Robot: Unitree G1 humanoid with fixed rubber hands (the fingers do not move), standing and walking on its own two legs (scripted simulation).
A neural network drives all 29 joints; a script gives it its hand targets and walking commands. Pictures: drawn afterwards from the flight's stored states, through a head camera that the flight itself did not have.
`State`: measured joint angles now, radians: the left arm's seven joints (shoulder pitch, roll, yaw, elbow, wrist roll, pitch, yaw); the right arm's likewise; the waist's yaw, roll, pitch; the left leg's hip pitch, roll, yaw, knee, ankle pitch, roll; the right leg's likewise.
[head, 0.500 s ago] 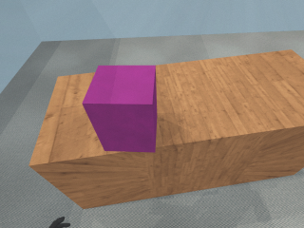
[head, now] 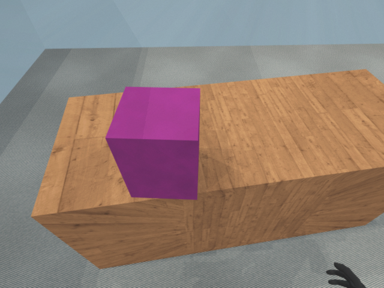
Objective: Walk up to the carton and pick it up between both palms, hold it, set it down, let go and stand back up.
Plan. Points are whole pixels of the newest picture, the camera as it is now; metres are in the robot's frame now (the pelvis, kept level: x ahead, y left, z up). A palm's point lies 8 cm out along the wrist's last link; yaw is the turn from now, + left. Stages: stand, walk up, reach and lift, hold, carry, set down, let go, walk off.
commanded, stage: walk up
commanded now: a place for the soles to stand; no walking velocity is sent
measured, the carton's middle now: (163, 146) +0.48 +0.11 -0.02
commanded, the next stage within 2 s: none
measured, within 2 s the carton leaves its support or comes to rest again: neither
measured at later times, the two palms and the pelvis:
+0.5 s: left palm out of the picture +0.06 +0.35 -0.10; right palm out of the picture +0.11 -0.30 -0.11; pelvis +0.03 +0.03 -0.01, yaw +1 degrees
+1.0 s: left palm (54, 231) +0.28 +0.39 -0.12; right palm (293, 262) +0.20 -0.21 -0.13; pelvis +0.15 +0.10 -0.03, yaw +3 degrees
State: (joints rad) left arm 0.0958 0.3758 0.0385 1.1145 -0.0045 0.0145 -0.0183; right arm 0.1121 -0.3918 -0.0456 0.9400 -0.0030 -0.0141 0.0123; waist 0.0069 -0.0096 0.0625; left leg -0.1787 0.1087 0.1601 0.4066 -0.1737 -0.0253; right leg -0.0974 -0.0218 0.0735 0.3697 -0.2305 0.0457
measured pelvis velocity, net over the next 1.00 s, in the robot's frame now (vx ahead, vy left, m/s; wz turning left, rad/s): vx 0.15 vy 0.10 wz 0.05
